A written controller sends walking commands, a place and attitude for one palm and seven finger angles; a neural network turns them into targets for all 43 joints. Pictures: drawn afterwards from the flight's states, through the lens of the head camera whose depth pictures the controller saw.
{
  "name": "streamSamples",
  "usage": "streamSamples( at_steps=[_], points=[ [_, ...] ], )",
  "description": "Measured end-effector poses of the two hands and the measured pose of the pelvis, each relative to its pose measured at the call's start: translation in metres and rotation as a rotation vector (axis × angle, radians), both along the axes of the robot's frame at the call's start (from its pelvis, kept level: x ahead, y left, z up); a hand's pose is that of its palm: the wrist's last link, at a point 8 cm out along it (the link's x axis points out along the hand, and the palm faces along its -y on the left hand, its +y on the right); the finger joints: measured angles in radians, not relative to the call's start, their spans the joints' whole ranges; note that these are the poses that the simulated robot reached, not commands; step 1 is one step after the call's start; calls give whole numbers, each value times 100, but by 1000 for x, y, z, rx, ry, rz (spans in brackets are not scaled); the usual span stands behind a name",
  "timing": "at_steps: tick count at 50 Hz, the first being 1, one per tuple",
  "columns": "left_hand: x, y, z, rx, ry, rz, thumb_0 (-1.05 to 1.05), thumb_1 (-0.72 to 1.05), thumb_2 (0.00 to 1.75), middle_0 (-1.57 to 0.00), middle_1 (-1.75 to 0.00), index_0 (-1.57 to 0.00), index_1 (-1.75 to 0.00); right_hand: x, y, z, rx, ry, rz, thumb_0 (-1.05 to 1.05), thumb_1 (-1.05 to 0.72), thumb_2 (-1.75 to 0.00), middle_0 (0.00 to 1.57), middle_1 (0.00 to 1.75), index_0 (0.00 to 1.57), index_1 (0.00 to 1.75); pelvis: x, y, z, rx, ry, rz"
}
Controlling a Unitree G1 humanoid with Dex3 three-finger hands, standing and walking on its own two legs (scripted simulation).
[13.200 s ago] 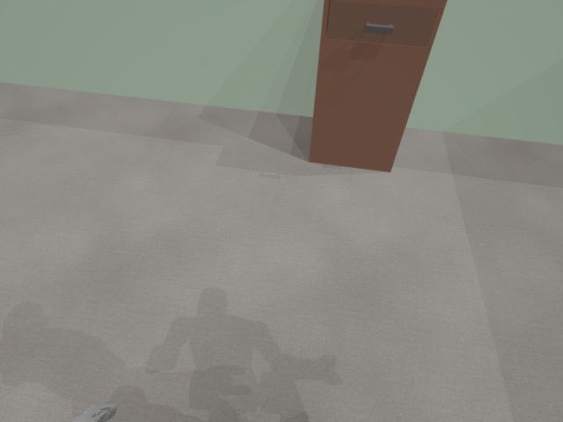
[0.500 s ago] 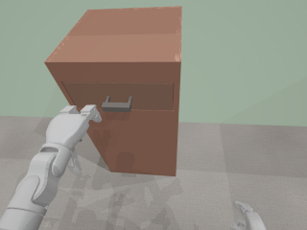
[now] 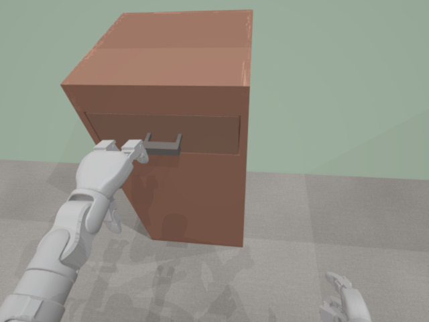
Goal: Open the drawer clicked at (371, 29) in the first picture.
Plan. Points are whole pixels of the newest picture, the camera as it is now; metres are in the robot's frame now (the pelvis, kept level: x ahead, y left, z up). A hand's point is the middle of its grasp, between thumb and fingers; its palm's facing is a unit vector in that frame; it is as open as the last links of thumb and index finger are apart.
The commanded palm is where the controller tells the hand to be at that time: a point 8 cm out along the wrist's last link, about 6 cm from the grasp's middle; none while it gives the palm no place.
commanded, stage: move the hooked fingers above the handle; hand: left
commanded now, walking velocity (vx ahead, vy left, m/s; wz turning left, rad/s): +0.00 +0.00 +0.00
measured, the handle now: (162, 142) +0.54 +0.22 -0.02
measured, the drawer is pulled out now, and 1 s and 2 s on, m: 0.00 0.00 0.00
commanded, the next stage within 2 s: none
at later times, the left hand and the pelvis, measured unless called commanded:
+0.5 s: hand (138, 165) +0.39 +0.22 +0.06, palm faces +0.01 -0.05 -1.00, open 13.8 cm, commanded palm +0.37 +0.23 +0.12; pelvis +0.01 +0.01 -0.01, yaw -1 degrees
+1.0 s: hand (146, 148) +0.45 +0.22 +0.06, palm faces +0.01 -0.01 -1.00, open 13.8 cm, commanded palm +0.43 +0.23 +0.10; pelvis +0.01 +0.00 -0.01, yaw -1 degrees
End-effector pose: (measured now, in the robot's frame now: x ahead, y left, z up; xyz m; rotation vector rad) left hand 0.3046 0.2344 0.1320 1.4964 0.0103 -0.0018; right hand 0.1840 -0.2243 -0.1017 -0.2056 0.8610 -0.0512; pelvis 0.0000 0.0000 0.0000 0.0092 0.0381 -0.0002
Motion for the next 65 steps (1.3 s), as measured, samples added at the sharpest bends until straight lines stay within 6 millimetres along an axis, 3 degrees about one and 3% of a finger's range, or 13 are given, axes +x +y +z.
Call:
streamSamples(
  at_steps=[11,18,23,32,42,51,57,65],
  points=[
    [39,1,-4,20,-17,20,0,-49,30,-32,-120,-32,-120,-29,-7,-15,-1,104,-62,0,-90,-90,20,30,20,30,6,6,-2,-1,42,-11],
    [52,-10,-10,12,-7,-17,0,-49,30,-32,-120,-32,-120,-47,-12,-22,-2,156,-107,1,-91,-90,20,30,20,30,12,11,-4,1,59,-21],
    [60,-14,-14,18,-19,-24,0,-49,30,-32,-120,-32,-120,-52,-13,-25,-2,177,-121,1,-91,-90,20,30,20,30,14,11,-5,2,68,-24],
    [78,0,-17,52,2,50,0,-49,30,-32,-120,-32,-120,-55,-19,-27,-11,187,-139,0,-91,-90,20,30,20,30,14,6,-7,1,89,-18],
    [100,-24,-28,48,45,-31,0,-49,30,-32,-120,-32,-120,-65,-30,-30,-34,208,-156,0,-91,-90,20,30,20,30,13,3,-11,1,110,-13],
    [122,-9,-22,66,-12,35,0,-49,30,-32,-120,-32,-120,-98,-39,-38,-37,282,-211,0,-91,-90,20,30,20,30,12,0,-14,1,152,-25],
    [128,4,-34,87,80,82,0,-49,30,-32,-120,-32,-120,-123,-43,-39,-49,348,-239,0,-91,-90,20,30,20,30,12,1,-15,-3,164,-21],
    [147,-23,-41,46,54,-80,0,-49,30,-33,-120,-33,-120,-147,-47,-36,-105,399,-273,0,-91,-90,20,30,20,30,8,7,-19,-11,195,-17]
  ],
)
